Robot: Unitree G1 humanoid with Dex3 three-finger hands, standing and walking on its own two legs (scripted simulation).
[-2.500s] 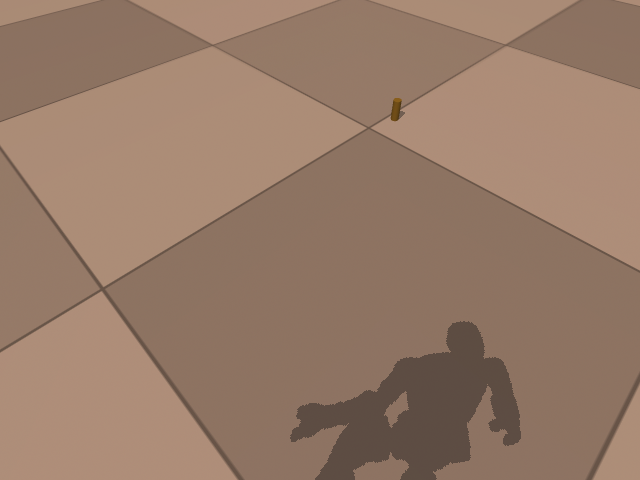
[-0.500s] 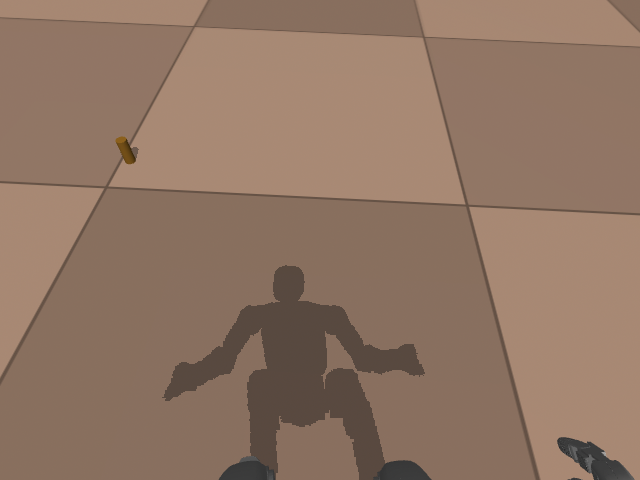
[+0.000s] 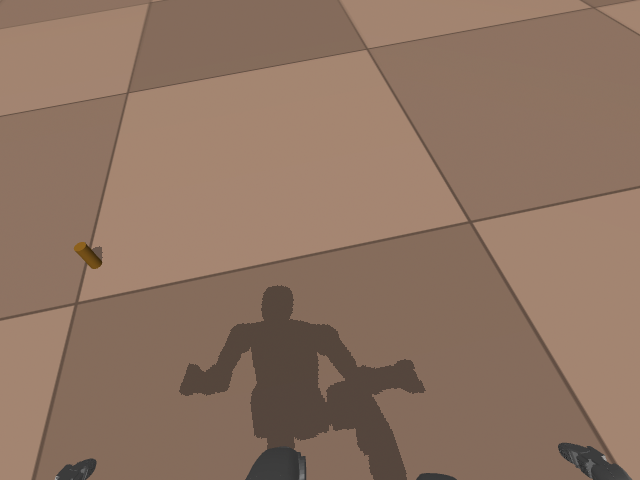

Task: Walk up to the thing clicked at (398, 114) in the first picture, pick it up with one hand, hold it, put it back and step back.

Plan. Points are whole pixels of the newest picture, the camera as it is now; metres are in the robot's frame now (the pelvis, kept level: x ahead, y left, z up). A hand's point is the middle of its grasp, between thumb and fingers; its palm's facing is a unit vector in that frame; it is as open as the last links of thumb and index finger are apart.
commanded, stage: walk up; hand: left
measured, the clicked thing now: (88, 255) +1.04 +0.97 -0.68
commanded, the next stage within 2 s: none
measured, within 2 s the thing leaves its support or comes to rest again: neither
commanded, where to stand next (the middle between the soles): +0.58 +1.05 m, yaw -44 degrees
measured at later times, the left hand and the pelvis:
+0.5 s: hand (33, 363) +0.34 +0.50 -0.11, palm faces -0.28 -0.77 -0.57, open 7.3 cm; pelvis +0.19 +0.21 +0.00, yaw -13 degrees
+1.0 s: hand out of the picture +0.51 +0.71 -0.13, palm faces -0.35 -0.71 -0.61, open 7.3 cm; pelvis +0.31 +0.43 -0.02, yaw -23 degrees
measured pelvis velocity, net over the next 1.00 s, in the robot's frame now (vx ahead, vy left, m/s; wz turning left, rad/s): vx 0.31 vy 0.43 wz -0.40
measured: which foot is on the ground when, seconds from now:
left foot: up 0.00-0.14, down 0.16-0.50, up 0.52-0.84, down 0.86-1.00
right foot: down 0.00-0.18, up 0.20-0.50, down 0.52-0.86, up 0.88-1.00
